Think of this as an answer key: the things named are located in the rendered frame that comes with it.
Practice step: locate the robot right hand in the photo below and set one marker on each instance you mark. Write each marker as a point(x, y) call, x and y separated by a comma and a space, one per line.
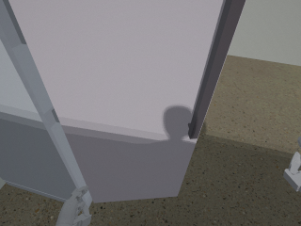
point(293, 174)

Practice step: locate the handle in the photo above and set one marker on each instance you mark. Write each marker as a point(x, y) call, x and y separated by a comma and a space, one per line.
point(231, 13)

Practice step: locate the robot left hand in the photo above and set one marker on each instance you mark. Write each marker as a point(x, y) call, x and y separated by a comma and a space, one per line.
point(71, 208)

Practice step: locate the fridge door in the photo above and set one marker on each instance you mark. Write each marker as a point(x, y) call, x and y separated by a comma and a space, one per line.
point(124, 78)

